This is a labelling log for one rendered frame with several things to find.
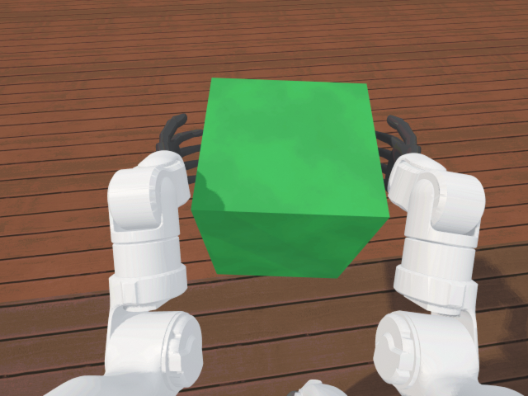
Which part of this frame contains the robot right upper arm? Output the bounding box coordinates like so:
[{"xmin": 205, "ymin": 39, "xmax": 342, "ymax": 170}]
[{"xmin": 373, "ymin": 310, "xmax": 524, "ymax": 396}]

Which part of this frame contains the robot right shin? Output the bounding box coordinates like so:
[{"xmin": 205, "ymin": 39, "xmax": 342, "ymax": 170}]
[{"xmin": 301, "ymin": 379, "xmax": 322, "ymax": 389}]

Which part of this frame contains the left robot hand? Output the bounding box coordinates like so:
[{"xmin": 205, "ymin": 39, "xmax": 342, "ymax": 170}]
[{"xmin": 156, "ymin": 114, "xmax": 203, "ymax": 185}]

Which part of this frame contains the robot left upper arm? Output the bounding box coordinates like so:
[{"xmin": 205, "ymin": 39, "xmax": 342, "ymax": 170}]
[{"xmin": 44, "ymin": 311, "xmax": 203, "ymax": 396}]

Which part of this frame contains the right robot hand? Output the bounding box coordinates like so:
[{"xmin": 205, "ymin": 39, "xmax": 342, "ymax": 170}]
[{"xmin": 375, "ymin": 115, "xmax": 421, "ymax": 192}]

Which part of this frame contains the carton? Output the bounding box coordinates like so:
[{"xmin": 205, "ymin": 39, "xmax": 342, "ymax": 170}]
[{"xmin": 191, "ymin": 78, "xmax": 389, "ymax": 278}]

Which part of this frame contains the left robot forearm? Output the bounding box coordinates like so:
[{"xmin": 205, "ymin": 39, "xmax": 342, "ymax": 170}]
[{"xmin": 105, "ymin": 150, "xmax": 191, "ymax": 369}]

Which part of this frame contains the right robot forearm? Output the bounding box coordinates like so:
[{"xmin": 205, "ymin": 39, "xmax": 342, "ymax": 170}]
[{"xmin": 388, "ymin": 153, "xmax": 486, "ymax": 376}]

